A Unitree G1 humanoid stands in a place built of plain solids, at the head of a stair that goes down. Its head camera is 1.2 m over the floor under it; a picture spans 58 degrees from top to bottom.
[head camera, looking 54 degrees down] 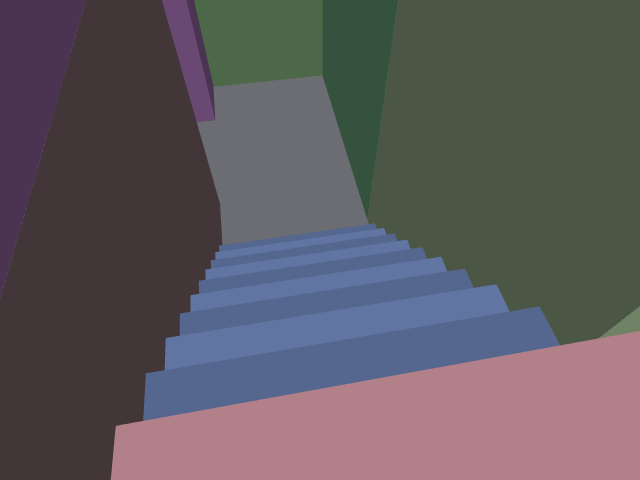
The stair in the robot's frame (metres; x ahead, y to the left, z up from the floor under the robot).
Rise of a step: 0.20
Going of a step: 0.21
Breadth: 1.38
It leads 10 degrees to the left of straight ahead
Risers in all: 10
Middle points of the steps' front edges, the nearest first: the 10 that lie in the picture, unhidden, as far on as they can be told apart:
0.40 -0.15 0.00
0.60 -0.11 -0.20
0.81 -0.07 -0.41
1.02 -0.04 -0.61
1.23 0.00 -0.82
1.44 0.04 -1.02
1.65 0.08 -1.23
1.86 0.11 -1.43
2.07 0.15 -1.64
2.27 0.19 -1.84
